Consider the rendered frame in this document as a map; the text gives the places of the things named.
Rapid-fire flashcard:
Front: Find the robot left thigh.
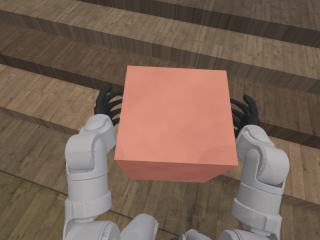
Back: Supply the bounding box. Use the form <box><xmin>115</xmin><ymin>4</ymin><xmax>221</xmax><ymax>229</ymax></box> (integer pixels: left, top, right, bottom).
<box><xmin>120</xmin><ymin>213</ymin><xmax>159</xmax><ymax>240</ymax></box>

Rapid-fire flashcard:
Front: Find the left robot forearm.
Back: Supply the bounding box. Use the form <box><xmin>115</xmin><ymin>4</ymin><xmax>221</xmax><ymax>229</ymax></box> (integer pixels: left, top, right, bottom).
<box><xmin>62</xmin><ymin>114</ymin><xmax>117</xmax><ymax>240</ymax></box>

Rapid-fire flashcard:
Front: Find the left robot upper arm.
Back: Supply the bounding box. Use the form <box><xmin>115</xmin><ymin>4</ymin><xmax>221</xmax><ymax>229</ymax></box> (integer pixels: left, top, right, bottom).
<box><xmin>65</xmin><ymin>220</ymin><xmax>121</xmax><ymax>240</ymax></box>

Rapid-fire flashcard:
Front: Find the right robot hand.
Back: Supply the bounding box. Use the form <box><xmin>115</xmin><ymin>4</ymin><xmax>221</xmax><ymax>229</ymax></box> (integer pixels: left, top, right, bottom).
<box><xmin>230</xmin><ymin>94</ymin><xmax>260</xmax><ymax>139</ymax></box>

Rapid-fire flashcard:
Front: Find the carton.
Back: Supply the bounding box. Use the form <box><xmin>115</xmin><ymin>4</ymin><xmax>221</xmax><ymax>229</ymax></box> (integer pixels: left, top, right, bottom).
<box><xmin>114</xmin><ymin>65</ymin><xmax>239</xmax><ymax>183</ymax></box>

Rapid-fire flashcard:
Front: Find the right robot upper arm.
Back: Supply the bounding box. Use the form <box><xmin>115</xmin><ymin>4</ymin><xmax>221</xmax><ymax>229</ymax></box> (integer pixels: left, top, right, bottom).
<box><xmin>218</xmin><ymin>228</ymin><xmax>269</xmax><ymax>240</ymax></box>

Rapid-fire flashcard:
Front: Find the right robot shin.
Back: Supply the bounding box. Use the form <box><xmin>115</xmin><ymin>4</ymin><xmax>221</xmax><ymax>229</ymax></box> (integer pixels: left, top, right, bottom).
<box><xmin>186</xmin><ymin>229</ymin><xmax>198</xmax><ymax>233</ymax></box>

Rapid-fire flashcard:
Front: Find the left robot hand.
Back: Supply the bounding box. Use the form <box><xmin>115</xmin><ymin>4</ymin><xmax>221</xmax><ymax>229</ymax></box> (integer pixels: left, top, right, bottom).
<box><xmin>94</xmin><ymin>84</ymin><xmax>124</xmax><ymax>127</ymax></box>

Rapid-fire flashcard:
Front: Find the right robot forearm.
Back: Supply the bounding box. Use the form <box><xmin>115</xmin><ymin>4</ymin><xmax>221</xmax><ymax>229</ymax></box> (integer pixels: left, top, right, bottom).
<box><xmin>231</xmin><ymin>124</ymin><xmax>290</xmax><ymax>240</ymax></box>

